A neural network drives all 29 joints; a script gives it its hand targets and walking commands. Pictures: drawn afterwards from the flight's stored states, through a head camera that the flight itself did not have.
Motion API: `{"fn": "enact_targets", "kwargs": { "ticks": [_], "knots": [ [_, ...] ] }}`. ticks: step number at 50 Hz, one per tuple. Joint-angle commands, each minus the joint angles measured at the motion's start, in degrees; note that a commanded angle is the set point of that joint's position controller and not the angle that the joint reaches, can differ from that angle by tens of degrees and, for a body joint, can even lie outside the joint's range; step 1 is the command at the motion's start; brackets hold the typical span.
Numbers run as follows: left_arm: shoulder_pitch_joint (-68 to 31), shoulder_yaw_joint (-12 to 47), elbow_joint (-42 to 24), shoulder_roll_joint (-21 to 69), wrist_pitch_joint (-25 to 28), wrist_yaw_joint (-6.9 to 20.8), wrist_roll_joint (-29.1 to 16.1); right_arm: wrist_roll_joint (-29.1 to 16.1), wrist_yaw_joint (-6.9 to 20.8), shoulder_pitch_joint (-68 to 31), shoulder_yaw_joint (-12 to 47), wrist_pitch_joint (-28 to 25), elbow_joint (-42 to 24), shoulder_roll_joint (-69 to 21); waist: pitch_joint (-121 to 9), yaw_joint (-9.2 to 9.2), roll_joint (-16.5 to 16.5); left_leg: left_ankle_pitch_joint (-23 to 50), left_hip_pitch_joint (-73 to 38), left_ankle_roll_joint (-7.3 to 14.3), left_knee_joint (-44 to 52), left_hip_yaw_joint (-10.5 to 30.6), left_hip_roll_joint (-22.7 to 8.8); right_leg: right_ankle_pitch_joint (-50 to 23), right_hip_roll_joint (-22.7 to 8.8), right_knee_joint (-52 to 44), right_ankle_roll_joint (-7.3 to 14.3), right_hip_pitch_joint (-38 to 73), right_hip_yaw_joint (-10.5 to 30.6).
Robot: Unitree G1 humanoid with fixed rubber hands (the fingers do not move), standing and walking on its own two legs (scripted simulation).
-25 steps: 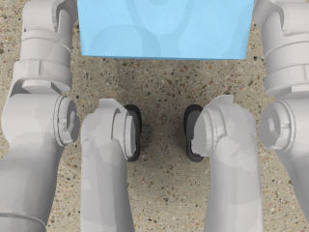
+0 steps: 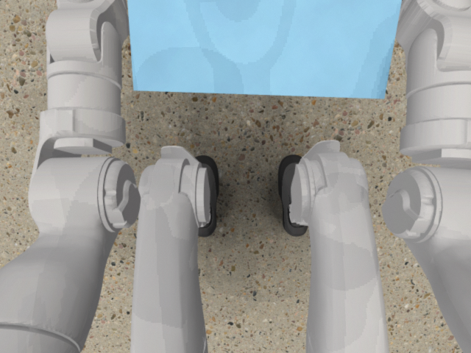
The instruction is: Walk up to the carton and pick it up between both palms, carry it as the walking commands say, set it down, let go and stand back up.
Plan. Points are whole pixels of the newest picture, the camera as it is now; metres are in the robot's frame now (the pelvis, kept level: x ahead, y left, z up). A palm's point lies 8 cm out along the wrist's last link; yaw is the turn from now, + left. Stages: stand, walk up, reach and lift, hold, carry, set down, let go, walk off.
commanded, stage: reach and lift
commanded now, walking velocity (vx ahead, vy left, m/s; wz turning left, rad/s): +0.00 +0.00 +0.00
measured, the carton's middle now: out of the picture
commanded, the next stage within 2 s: none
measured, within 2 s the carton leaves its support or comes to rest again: neither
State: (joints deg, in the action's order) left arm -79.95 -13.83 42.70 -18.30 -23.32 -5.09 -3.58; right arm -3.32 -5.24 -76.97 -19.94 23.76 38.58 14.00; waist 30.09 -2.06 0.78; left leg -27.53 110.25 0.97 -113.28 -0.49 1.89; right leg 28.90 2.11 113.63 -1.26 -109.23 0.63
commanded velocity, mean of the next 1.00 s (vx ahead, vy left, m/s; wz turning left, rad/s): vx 0.00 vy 0.00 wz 0.00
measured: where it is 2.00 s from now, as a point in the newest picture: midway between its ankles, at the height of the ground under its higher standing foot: (249, 209)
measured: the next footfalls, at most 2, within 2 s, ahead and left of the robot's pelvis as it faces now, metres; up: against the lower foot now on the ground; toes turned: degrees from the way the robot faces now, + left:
none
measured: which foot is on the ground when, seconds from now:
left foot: down 0.00-1.00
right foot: down 0.00-1.00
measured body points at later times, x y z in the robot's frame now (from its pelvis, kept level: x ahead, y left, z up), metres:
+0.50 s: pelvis -0.01 +0.00 +0.05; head +0.33 +0.00 +0.34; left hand +0.55 +0.17 -0.06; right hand +0.53 -0.19 -0.05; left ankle +0.15 +0.11 -0.40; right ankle +0.15 -0.12 -0.40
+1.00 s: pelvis -0.01 +0.00 +0.11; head +0.31 +0.01 +0.42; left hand +0.53 +0.17 +0.01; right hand +0.51 -0.18 +0.02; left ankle +0.15 +0.11 -0.40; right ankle +0.15 -0.12 -0.40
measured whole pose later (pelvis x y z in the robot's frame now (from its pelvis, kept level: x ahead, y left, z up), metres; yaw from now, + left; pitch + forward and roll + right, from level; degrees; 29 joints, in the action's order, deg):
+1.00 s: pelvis -0.01 +0.00 +0.11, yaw +0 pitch +18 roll -1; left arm -69.4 -15.0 33.9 -15.1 -27.5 -3.0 -0.3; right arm 0.7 -4.1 -66.6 -22.1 27.7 29.2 8.5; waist 30.0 -1.5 0.6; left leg -23.7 87.2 0.8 -92.7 0.8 2.5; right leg 24.7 2.1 92.5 -1.3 -86.0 0.8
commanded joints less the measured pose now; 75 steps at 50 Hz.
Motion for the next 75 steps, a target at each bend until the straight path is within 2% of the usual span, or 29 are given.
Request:
{"fn": "enact_targets", "kwargs": {
  "ticks": [1,14,25,32,43,57,75],
  "knots": [
    [-43.6,25.7,-18.0,60.3,2.0,15.0,-7.7,-9.2,15.3,-46.6,32.5,-2.0,-18.6,-57.1,-137.4,-0.26,-2.2,13.9,-44.4,0.1,10.3,-2.1,6.6,-14.1,5.4,-12.2,1.3,37.9,-4.4],
    [-43.0,28.0,-23.4,60.0,-0.2,16.3,-8.6,-9.7,14.4,-46.0,35.5,0.3,-24.4,-58.0,-144.3,-0.31,-1.8,13.9,-47.9,0.0,15.2,-2.1,7.1,-15.4,6.0,-17.6,0.9,47.7,-3.1],
    [-39.9,27.9,-21.4,62.1,-0.9,16.9,-7.4,-8.3,15.5,-43.1,34.5,0.7,-21.9,-59.0,-141.0,-0.56,-2.5,12.2,-52.8,-0.2,20.5,-0.8,6.8,-12.5,6.0,-22.1,1.2,46.9,-3.4],
    [-38.1,29.1,-22.8,63.8,-1.1,17.2,-7.4,-8.3,16.3,-41.7,35.2,0.8,-22.9,-59.6,-142.0,-0.68,-2.9,13.3,-57.9,-0.4,23.5,0.1,6.8,-12.7,6.1,-24.9,1.4,48.6,-3.3],
    [-36.1,31.4,-25.7,65.0,-0.7,17.4,-8.2,-8.2,16.5,-39.4,36.8,0.5,-24.9,-60.8,-142.6,-1.04,-2.9,14.0,-63.8,-0.5,27.9,1.0,6.8,-13.2,6.2,-29.4,1.5,53.5,-2.7],
    [-31.8,32.4,-25.7,66.5,-0.4,18.3,-7.7,-7.7,16.7,-34.8,38.3,0.4,-24.2,-63.6,-140.2,-0.41,-2.5,12.9,-68.3,-0.3,34.0,1.5,6.7,-12.5,6.1,-35.6,1.4,59.8,-1.5],
    [-26.4,34.4,-27.1,69.3,0.5,19.2,-7.6,-7.0,17.5,-29.4,40.4,-0.3,-25.0,-65.9,-136.5,-0.62,-2.5,12.9,-76.8,-0.2,42.7,3.1,6.1,-13.2,5.6,-44.3,1.9,68.1,0.2]
  ]
}}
